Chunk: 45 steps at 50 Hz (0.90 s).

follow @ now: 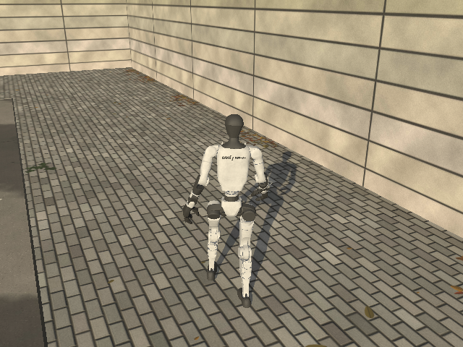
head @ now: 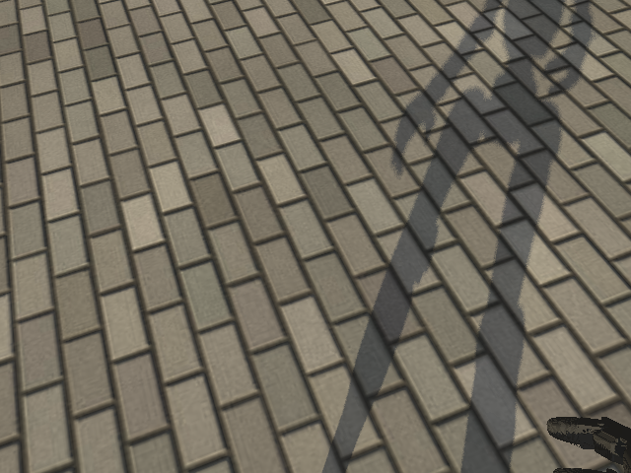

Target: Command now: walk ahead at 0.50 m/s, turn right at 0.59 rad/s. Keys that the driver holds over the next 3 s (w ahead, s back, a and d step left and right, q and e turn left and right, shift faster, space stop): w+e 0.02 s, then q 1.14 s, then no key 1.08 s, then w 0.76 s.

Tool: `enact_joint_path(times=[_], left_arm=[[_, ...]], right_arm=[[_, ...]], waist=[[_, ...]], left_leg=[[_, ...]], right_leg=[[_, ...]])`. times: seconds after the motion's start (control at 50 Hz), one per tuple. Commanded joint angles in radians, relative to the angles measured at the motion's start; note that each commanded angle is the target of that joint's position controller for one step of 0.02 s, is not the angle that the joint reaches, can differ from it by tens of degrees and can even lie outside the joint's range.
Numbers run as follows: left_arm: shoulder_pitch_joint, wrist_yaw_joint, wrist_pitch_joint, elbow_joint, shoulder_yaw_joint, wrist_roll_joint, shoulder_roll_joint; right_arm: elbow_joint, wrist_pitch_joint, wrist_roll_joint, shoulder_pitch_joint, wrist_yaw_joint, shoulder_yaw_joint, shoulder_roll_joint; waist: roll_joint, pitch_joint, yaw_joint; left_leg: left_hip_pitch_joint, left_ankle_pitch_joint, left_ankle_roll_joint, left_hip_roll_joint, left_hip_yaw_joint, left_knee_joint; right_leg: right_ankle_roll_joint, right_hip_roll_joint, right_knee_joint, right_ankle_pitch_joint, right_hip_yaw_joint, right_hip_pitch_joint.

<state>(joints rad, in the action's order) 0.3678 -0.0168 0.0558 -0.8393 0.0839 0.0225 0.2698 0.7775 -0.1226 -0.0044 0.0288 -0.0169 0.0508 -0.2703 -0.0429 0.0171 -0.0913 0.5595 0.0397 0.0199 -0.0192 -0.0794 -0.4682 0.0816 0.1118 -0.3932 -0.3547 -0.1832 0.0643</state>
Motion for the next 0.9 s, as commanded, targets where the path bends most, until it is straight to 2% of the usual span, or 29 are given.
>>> enact_joint_path(times=[0.02,0.04,0.06,0.08,0.1,0.12,0.14,0.16,0.2,0.24,0.26,0.3,0.36,0.4,0.44,0.46,0.48,0.5,0.52,0.54,0.56,0.58,0.62,0.72,0.8,0.84,0.86,0.88,0.9], left_arm=[[-0.003,-0.011,-0.005,0.055,0.035,-0.003,0.15],[-0.026,-0.01,-0.006,0.065,0.024,-0.009,0.123],[-0.034,-0.008,-0.003,0.088,0.005,-0.026,0.081],[0.138,-0.008,0.007,0.079,-0.01,-0.002,0.024],[0.192,-0.008,0.012,0.049,-0.009,0.0,0.081],[0.103,-0.008,0.008,0.052,0.005,0.004,0.138],[0.012,-0.01,0.002,0.074,0.005,-0.012,0.149],[-0.06,-0.012,0.001,0.099,0.008,-0.034,0.144],[-0.079,-0.012,-0.004,0.121,0.0,-0.041,0.092],[-0.082,-0.017,-0.008,0.131,-0.015,-0.032,0.044],[-0.091,-0.022,-0.01,0.134,-0.017,-0.027,0.047],[-0.117,-0.029,-0.022,0.137,-0.012,-0.021,0.073],[-0.192,-0.033,-0.046,0.158,-0.007,-0.019,0.088],[-0.229,-0.03,-0.046,0.174,-0.005,-0.017,0.091],[-0.198,-0.024,-0.032,0.17,0.002,-0.015,0.096],[-0.177,-0.025,-0.024,0.168,0.011,-0.02,0.124],[-0.14,-0.033,-0.024,0.176,0.025,-0.04,0.186],[-0.162,-0.031,-0.037,0.182,0.035,-0.063,0.238],[-0.162,-0.027,-0.035,0.186,0.028,-0.066,0.194],[-0.202,-0.025,-0.029,0.199,0.012,-0.058,0.14],[-0.253,-0.022,-0.026,0.205,0.006,-0.048,0.117],[-0.281,-0.021,-0.026,0.207,0.004,-0.039,0.114],[-0.278,-0.023,-0.03,0.195,0.006,-0.043,0.127],[-0.245,-0.035,-0.048,0.175,0.024,-0.038,0.169],[-0.235,-0.021,-0.05,0.162,0.038,-0.02,0.205],[-0.25,-0.017,-0.048,0.156,0.041,-0.001,0.212],[-0.237,-0.016,-0.048,0.145,0.039,0.007,0.199],[-0.173,-0.011,-0.045,0.119,0.031,-0.004,0.164],[-0.165,-0.002,-0.044,0.152,0.008,-0.059,0.093]], right_arm=[[-0.071,-0.033,-0.006,0.013,-0.006,0.037,-0.133],[-0.04,-0.039,0.01,-0.104,-0.002,0.051,-0.166],[-0.023,-0.042,0.04,-0.254,0.002,0.062,-0.218],[0.018,-0.026,0.055,-0.374,0.001,0.082,-0.28],[0.033,-0.017,0.02,-0.388,-0.012,0.064,-0.2],[0.017,-0.011,0.001,-0.319,-0.015,0.043,-0.132],[-0.003,0.0,0.004,-0.236,-0.017,0.028,-0.105],[-0.006,0.007,0.006,-0.185,-0.019,0.017,-0.087],[0.011,0.013,0.012,-0.171,-0.017,0.007,-0.074],[0.022,0.025,0.015,-0.173,-0.007,0.025,-0.136],[0.022,0.035,0.012,-0.177,0.0,0.039,-0.177],[0.017,0.057,-0.004,-0.181,0.012,0.055,-0.214],[0.017,0.084,-0.021,-0.194,0.022,0.058,-0.203],[0.015,0.099,-0.024,-0.198,0.03,0.058,-0.193],[0.001,0.113,-0.029,-0.172,0.04,0.054,-0.178],[-0.004,0.117,-0.028,-0.188,0.045,0.047,-0.152],[-0.017,0.118,-0.012,-0.218,0.045,0.03,-0.097],[-0.038,0.111,-0.01,-0.283,0.044,0.022,-0.063],[-0.034,0.107,-0.005,-0.287,0.042,0.043,-0.145],[-0.02,0.115,-0.014,-0.294,0.041,0.063,-0.193],[-0.002,0.133,-0.016,-0.311,0.048,0.07,-0.191],[-0.001,0.148,-0.012,-0.311,0.054,0.072,-0.184],[-0.03,0.163,-0.016,-0.282,0.048,0.061,-0.141],[-0.112,0.162,-0.016,-0.191,0.02,0.037,-0.099],[-0.144,0.171,-0.016,-0.18,-0.001,0.045,-0.127],[-0.144,0.176,-0.015,-0.211,-0.01,0.052,-0.128],[-0.133,0.176,-0.013,-0.246,-0.01,0.058,-0.134],[-0.127,0.176,-0.011,-0.282,0.001,0.074,-0.177],[-0.148,0.174,-0.003,-0.312,0.023,0.103,-0.304]], waist=[[0.179,-0.03,0.068],[0.175,-0.095,0.126],[0.115,-0.246,0.185],[-0.189,-0.398,0.142],[-0.229,-0.408,0.138],[-0.122,-0.264,0.148],[-0.022,-0.183,0.133],[0.018,-0.111,0.115],[-0.021,-0.093,0.074],[-0.073,-0.118,0.063],[-0.081,-0.142,0.065],[-0.079,-0.171,0.071],[-0.082,-0.137,0.088],[-0.097,-0.103,0.092],[-0.1,-0.085,0.055],[-0.079,-0.09,0.052],[0.059,-0.146,0.063],[0.291,-0.142,0.112],[0.277,-0.147,0.092],[0.201,-0.122,0.104],[0.161,-0.098,0.123],[0.163,-0.085,0.126],[0.176,-0.06,0.118],[0.204,-0.105,0.075],[0.219,-0.108,0.07],[0.212,-0.1,0.1],[0.195,-0.103,0.115],[0.098,-0.115,0.115],[-0.222,-0.134,0.088]], left_leg=[[-0.137,-0.097,-0.036,0.025,0.022,0.042],[-0.289,-0.038,-0.073,0.012,0.038,0.069],[-0.553,0.115,-0.146,-0.131,-0.076,-0.006],[-0.927,0.206,-0.339,-0.352,-0.472,-0.003],[-0.936,0.194,-0.364,-0.399,-0.644,0.073],[-0.814,0.208,-0.326,-0.359,-0.51,0.068],[-0.674,0.308,-0.298,-0.311,-0.374,0.071],[-0.543,0.425,-0.288,-0.268,-0.292,0.09],[-0.422,0.528,-0.26,-0.194,-0.208,0.117],[-0.38,0.62,-0.269,-0.168,-0.163,0.126],[-0.372,0.613,-0.271,-0.169,-0.162,0.129],[-0.356,0.499,-0.26,-0.168,-0.171,0.139],[-0.311,0.207,-0.231,-0.152,-0.211,0.152],[-0.297,0.038,-0.215,-0.138,-0.258,0.143],[-0.278,-0.055,-0.177,-0.105,-0.295,0.096],[-0.241,-0.129,-0.136,-0.07,-0.29,0.045],[-0.146,-0.348,-0.082,-0.009,-0.218,-0.132],[0.024,-0.676,-0.032,0.13,-0.037,-0.32],[0.058,-0.715,0.007,0.07,-0.022,-0.544],[0.065,-0.652,0.023,0.046,-0.033,-0.641],[0.067,-0.592,0.043,0.03,-0.026,-0.681],[0.073,-0.539,0.059,0.02,-0.018,-0.707],[0.052,-0.469,0.082,0.015,0.021,-0.696],[-0.041,-0.402,0.081,-0.02,0.075,-0.437],[-0.149,-0.392,0.037,-0.009,0.125,-0.274],[-0.232,-0.308,-0.005,0.007,0.151,-0.118],[-0.318,-0.223,-0.035,0.03,0.158,-0.012],[-0.454,-0.052,-0.075,0.002,0.08,0.068],[-0.635,0.372,-0.188,-0.28,-0.287,0.067]], right_leg=[[0.103,-0.254,-0.033,0.409,-0.233,0.002],[0.069,-0.2,-0.159,0.552,-0.179,0.005],[0.024,-0.146,-0.407,0.496,-0.108,0.11],[-0.068,0.015,-0.773,0.038,0.002,0.464],[-0.084,0.007,-0.911,-0.287,-0.045,0.569],[-0.093,-0.036,-0.975,-0.243,-0.054,0.618],[-0.102,-0.083,-0.949,-0.185,0.009,0.599],[-0.109,-0.122,-0.868,-0.141,0.055,0.582],[-0.113,-0.158,-0.685,-0.098,0.082,0.474],[-0.134,-0.135,-0.512,-0.074,0.123,0.392],[-0.14,-0.12,-0.454,-0.033,0.132,0.353],[-0.143,-0.097,-0.382,0.058,0.134,0.302],[-0.139,-0.081,-0.308,0.101,0.117,0.274],[-0.131,-0.072,-0.228,0.103,0.107,0.258],[-0.11,-0.074,-0.042,0.201,0.111,0.166],[-0.084,-0.128,0.033,0.269,0.09,0.085],[-0.012,-0.325,0.035,0.396,-0.054,-0.041],[0.141,-0.514,0.064,0.582,-0.266,-0.065],[0.221,-0.56,0.077,0.609,-0.314,-0.024],[0.194,-0.498,0.066,0.595,-0.22,0.001],[0.147,-0.43,0.056,0.564,-0.117,0.026],[0.125,-0.403,0.057,0.549,-0.061,0.046],[0.129,-0.367,0.074,0.583,0.03,0.093],[0.15,-0.392,0.072,0.567,0.112,0.047],[0.137,-0.428,0.041,0.541,0.133,0.046],[0.095,-0.426,-0.017,0.495,0.157,0.064],[0.051,-0.401,-0.077,0.435,0.19,0.102],[-0.027,-0.354,-0.198,0.3,0.258,0.202],[-0.137,-0.225,-0.527,-0.176,0.356,0.484]])
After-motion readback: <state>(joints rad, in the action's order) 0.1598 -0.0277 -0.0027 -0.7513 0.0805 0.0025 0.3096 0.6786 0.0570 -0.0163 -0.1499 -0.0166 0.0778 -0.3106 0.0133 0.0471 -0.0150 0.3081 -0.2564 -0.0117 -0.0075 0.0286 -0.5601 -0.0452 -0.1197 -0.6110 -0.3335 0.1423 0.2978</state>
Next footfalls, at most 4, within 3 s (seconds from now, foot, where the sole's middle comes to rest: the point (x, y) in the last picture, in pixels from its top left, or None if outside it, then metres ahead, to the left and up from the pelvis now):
0.06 left None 0.21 0.13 -0.77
0.48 right None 0.27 -0.10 -0.77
0.88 left None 0.20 0.16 -0.77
1.36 right None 0.30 -0.05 -0.77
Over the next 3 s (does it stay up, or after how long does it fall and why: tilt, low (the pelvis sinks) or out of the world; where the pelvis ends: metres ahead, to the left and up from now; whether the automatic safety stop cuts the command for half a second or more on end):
stays up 0.40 0.22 -0.02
